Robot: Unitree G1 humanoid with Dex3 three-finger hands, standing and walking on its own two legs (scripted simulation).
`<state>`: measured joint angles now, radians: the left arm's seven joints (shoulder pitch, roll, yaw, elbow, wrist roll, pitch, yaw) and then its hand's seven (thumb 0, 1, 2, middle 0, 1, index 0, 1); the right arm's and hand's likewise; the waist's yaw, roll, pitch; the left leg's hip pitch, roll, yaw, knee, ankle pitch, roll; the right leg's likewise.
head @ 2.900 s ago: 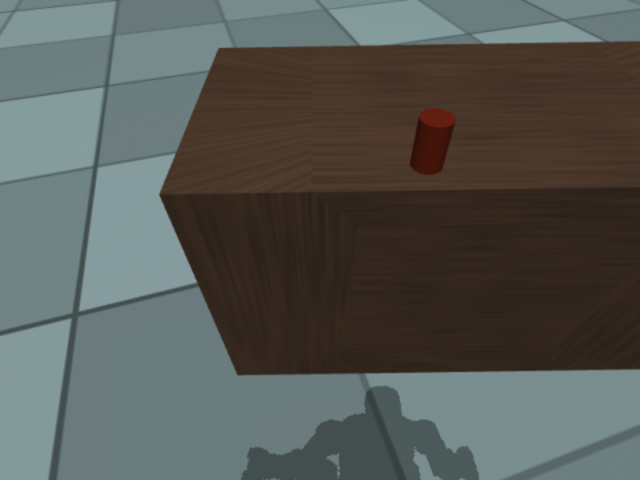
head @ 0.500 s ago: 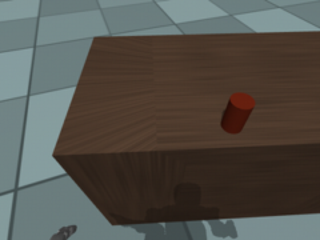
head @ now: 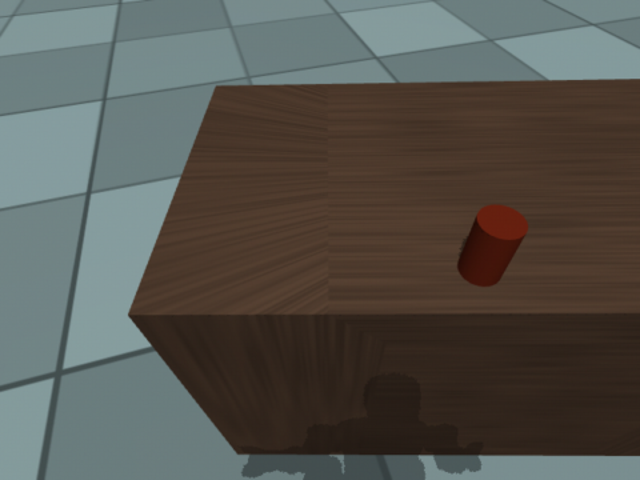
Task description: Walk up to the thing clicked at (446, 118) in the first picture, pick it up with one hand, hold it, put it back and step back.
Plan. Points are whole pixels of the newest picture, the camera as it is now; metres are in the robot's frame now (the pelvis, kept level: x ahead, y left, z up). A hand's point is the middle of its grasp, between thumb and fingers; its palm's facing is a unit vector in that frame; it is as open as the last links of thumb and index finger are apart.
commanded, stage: walk up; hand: right
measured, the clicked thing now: (489, 247) +0.40 -0.20 +0.07
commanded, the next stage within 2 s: stand in 0.56 s
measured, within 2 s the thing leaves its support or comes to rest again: neither
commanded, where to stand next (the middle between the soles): +0.02 +0.01 m, yaw +0 degrees
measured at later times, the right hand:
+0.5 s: hand out of the picture +0.08 -0.26 -0.16, palm faces -0.04 +0.94 -0.35, open 7.3 cm
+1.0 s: hand out of the picture +0.09 -0.26 -0.16, palm faces -0.05 +0.94 -0.33, open 7.3 cm
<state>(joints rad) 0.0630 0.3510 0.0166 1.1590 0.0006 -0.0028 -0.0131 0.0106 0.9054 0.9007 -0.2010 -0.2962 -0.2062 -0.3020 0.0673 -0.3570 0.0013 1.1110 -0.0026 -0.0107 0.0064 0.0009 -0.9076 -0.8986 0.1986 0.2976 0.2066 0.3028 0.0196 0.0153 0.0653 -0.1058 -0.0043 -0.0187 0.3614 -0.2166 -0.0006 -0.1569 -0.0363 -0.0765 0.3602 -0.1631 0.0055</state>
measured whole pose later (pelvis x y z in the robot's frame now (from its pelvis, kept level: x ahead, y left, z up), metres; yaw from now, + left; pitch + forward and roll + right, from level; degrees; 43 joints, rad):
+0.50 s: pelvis +0.00 +0.00 +0.00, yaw +1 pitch -2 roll +0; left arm 0.06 0.34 0.03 1.15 0.01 0.00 -0.01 0.01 0.90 0.90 -0.20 -0.30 -0.21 -0.30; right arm 0.10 -0.35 0.00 1.14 -0.01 0.00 0.00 0.00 -0.91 -0.90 0.20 0.30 0.21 0.30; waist 0.01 0.00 0.06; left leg -0.12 0.00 -0.03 0.35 -0.20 0.00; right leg -0.16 -0.03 -0.09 0.34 -0.15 0.00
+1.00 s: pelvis +0.01 -0.01 +0.00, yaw +0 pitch -2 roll +0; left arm 0.10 0.34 0.00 1.14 0.00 -0.02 -0.01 0.01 0.90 0.90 -0.20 -0.30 -0.21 -0.30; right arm 0.11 -0.36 0.01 1.12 -0.02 -0.01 0.00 0.00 -0.91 -0.90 0.20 0.30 0.21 0.30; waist 0.01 0.01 0.04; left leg -0.07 0.00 -0.03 0.30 -0.20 -0.01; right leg -0.13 -0.03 -0.08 0.33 -0.16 0.00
